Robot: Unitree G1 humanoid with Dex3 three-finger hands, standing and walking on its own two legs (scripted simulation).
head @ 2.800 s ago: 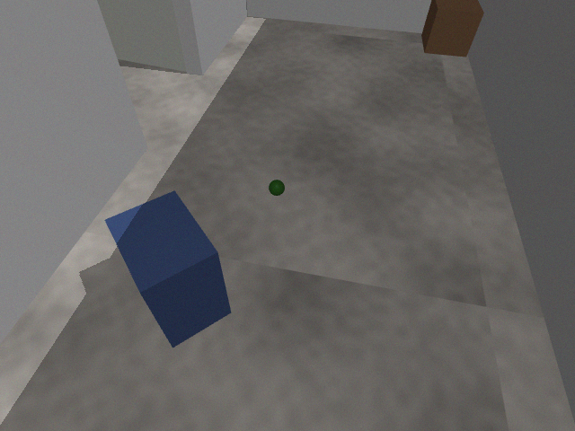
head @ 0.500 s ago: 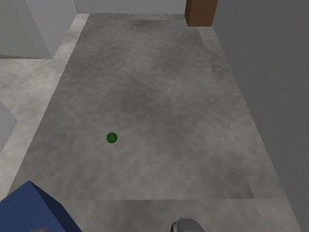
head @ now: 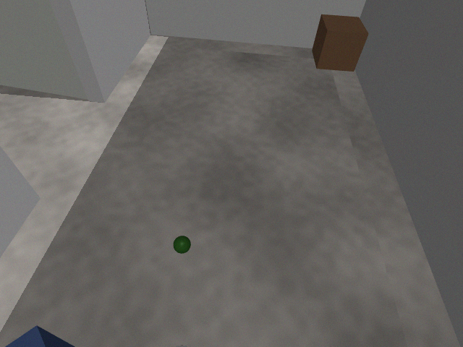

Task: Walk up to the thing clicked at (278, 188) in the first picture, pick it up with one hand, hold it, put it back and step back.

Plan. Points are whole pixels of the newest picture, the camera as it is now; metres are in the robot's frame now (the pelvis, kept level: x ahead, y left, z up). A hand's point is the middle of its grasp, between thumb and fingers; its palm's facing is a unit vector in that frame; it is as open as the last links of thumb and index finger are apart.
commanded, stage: walk up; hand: left
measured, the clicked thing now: (182, 244) +0.67 +0.22 -0.72
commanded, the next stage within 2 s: none
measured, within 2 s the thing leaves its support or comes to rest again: neither
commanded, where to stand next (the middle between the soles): +0.28 -0.01 m, yaw -1 degrees
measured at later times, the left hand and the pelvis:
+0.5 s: hand (108, 285) +0.27 +0.26 -0.12, palm faces -0.12 -0.91 -0.39, open 7.3 cm; pelvis +0.16 +0.00 +0.00, yaw -3 degrees
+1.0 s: hand (116, 273) +0.30 +0.27 -0.16, palm faces -0.03 -0.95 -0.32, open 7.3 cm; pelvis +0.21 +0.01 +0.00, yaw -1 degrees
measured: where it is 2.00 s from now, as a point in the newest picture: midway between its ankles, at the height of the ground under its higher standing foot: outside the picture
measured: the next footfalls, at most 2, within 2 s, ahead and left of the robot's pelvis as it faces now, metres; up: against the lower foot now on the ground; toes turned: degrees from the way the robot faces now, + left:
right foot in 0.48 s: +0.26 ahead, -0.13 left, +0.00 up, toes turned -4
left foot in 0.86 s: +0.32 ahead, +0.13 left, +0.00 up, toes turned +1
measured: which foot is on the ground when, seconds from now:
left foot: down 0.00-0.50, up 0.52-0.84, down 0.86-1.00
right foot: down 0.00-0.02, up 0.04-0.46, down 0.48-1.00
